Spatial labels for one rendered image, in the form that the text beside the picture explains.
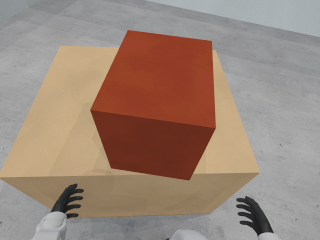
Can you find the left robot hand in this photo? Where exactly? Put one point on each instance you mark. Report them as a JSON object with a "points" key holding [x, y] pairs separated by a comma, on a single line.
{"points": [[61, 204]]}

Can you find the carton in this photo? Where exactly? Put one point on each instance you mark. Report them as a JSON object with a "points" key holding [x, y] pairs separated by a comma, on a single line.
{"points": [[155, 110]]}

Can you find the left robot forearm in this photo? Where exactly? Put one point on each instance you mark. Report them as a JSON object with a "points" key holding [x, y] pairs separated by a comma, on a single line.
{"points": [[52, 227]]}

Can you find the robot right thigh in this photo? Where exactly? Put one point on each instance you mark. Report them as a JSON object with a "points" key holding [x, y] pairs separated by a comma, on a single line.
{"points": [[188, 235]]}

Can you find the pedestal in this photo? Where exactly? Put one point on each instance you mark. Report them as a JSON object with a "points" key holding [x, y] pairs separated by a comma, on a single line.
{"points": [[59, 145]]}

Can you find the right robot hand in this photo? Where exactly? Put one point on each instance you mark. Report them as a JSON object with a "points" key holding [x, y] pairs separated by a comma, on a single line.
{"points": [[259, 223]]}

